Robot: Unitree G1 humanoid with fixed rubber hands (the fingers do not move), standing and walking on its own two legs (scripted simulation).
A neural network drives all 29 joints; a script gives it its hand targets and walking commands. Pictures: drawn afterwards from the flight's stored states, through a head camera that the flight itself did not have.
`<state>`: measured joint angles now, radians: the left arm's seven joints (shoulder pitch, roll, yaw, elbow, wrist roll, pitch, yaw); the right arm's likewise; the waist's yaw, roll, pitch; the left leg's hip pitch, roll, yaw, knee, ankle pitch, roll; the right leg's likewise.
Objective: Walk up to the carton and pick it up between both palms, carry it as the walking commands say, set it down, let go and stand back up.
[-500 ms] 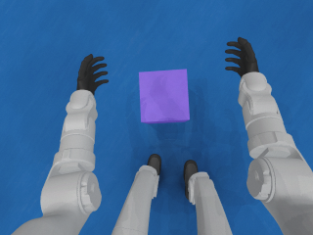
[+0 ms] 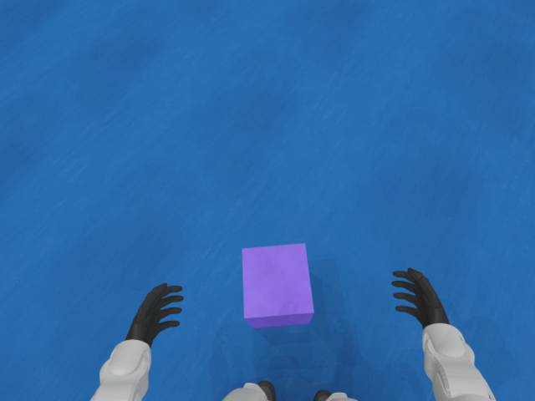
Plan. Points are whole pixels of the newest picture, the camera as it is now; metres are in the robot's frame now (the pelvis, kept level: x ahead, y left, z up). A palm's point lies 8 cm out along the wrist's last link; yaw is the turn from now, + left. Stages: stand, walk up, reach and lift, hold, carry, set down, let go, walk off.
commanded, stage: let go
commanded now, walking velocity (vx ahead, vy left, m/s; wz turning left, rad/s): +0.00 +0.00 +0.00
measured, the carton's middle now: (277, 288) +0.42 +0.06 -0.64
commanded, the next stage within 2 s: stand in 0.66 s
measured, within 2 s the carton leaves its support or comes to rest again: neither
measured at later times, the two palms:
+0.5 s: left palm (142, 367) +0.17 +0.22 -0.05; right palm (485, 386) +0.17 -0.25 -0.05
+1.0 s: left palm (104, 372) +0.16 +0.28 -0.08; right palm out of the picture +0.15 -0.30 -0.06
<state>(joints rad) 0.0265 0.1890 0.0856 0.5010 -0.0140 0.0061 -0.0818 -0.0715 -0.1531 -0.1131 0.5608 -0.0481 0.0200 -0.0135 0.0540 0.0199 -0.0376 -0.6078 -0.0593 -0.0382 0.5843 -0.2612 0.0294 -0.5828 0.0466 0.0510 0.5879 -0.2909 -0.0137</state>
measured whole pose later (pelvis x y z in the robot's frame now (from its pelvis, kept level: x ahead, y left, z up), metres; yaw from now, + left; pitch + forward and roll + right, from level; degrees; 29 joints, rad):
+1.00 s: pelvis +0.02 +0.00 +0.01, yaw +0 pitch +0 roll +0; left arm 0.20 0.34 0.05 0.71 0.03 0.02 0.02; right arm 0.18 -0.34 -0.05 0.75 -0.04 0.01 -0.02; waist 0.00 -0.04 -0.01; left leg -0.19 -0.05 -0.04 0.49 -0.29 0.03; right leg -0.16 0.05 0.06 0.47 -0.31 -0.02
